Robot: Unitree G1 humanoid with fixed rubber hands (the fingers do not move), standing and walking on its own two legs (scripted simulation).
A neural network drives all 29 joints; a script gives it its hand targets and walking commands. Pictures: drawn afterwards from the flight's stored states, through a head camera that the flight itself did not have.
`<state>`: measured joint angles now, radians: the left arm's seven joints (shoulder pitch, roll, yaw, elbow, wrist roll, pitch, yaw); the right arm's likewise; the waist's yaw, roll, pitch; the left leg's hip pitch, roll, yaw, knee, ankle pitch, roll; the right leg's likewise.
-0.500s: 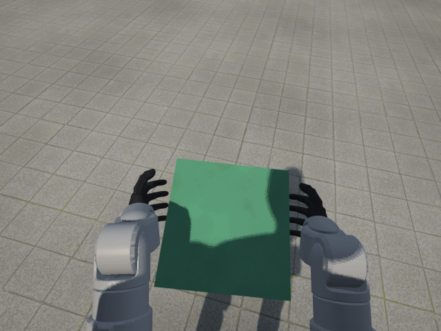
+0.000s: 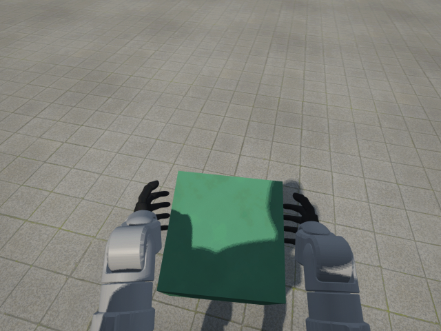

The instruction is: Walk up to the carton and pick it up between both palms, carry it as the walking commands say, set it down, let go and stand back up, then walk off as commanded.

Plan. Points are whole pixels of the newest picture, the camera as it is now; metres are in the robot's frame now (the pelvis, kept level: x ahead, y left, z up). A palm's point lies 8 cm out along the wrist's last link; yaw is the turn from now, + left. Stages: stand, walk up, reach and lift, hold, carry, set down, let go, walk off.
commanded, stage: carry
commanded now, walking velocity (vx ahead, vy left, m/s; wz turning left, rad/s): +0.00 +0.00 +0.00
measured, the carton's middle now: (223, 241) +0.31 +0.00 -0.02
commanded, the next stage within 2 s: hold in 0.78 s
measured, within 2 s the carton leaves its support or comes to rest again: neither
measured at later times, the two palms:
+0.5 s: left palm (146, 223) +0.29 +0.14 +0.06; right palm (307, 234) +0.28 -0.14 +0.06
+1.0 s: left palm (152, 237) +0.28 +0.14 +0.02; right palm (307, 255) +0.26 -0.15 +0.01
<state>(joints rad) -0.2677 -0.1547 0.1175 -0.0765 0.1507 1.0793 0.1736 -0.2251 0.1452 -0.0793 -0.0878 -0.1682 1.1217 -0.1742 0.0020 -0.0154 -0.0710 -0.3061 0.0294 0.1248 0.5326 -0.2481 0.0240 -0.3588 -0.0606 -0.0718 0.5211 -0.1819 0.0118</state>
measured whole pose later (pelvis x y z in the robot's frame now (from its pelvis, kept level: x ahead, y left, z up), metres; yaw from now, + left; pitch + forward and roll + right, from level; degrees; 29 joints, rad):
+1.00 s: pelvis -0.01 +0.00 +0.00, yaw +5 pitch -5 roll +0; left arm -0.26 -0.15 0.12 0.20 0.21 0.74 0.11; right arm -0.16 0.13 -0.12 0.12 -0.20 0.79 -0.13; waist -0.09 -0.01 0.10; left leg -0.22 -0.02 0.00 0.55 -0.25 0.03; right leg -0.22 -0.02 0.04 0.51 -0.19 0.03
